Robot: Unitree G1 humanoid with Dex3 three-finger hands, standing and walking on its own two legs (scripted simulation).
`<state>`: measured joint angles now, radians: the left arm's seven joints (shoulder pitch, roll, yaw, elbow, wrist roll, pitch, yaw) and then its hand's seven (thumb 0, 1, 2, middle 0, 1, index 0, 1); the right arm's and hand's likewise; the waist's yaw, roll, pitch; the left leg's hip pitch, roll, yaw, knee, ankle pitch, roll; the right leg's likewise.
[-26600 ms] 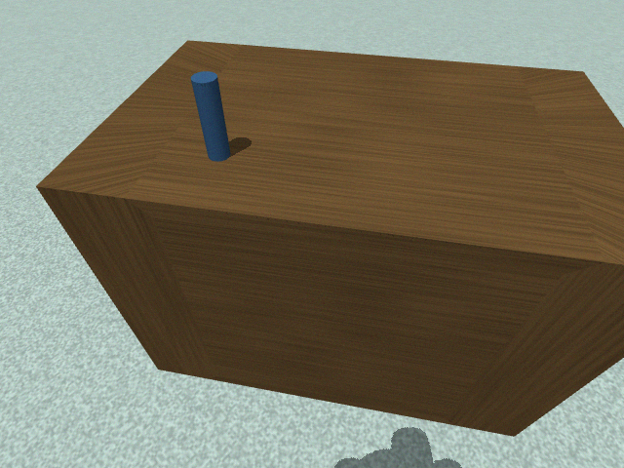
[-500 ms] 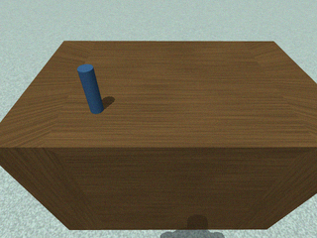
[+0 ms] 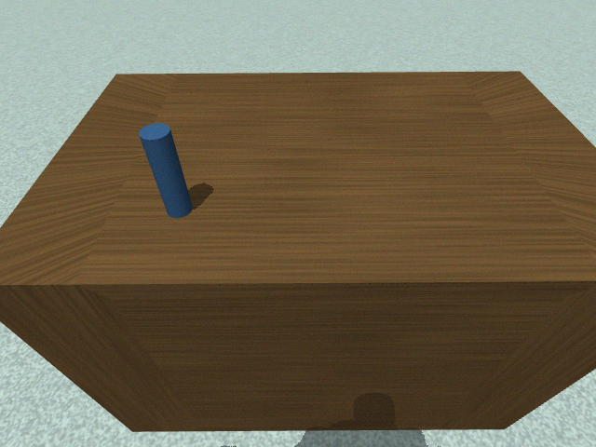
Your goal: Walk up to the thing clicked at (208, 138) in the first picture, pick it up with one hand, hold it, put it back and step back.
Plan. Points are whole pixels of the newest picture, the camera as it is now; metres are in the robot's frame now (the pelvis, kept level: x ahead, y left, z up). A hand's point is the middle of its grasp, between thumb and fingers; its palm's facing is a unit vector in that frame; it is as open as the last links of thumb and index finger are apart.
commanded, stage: home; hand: left
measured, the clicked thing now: (168, 174) +0.51 +0.22 +0.10
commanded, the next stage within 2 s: stand in 0.52 s
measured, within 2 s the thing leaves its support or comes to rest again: neither
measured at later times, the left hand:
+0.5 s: hand out of the picture +0.08 +0.25 -0.15, palm faces -0.03 -0.93 -0.36, open 17.6 cm
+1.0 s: hand out of the picture +0.08 +0.25 -0.15, palm faces -0.03 -0.93 -0.36, open 11.2 cm
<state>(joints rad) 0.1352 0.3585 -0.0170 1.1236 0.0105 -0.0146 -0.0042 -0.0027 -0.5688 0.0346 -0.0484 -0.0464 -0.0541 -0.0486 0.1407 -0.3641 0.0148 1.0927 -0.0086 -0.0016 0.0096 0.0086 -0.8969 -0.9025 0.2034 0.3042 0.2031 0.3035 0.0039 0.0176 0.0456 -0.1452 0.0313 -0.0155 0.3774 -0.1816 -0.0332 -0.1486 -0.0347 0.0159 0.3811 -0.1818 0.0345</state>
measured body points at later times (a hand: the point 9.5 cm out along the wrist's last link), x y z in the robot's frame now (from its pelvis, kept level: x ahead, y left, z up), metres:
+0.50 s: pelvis +0.01 +0.00 +0.00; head +0.01 -0.01 +0.45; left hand +0.08 +0.30 -0.13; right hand +0.07 -0.31 -0.13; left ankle +0.02 +0.14 -0.74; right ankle +0.02 -0.14 -0.74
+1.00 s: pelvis +0.01 -0.01 +0.00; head +0.02 -0.01 +0.45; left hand +0.09 +0.30 -0.13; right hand +0.08 -0.31 -0.13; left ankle +0.02 +0.14 -0.74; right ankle +0.02 -0.14 -0.74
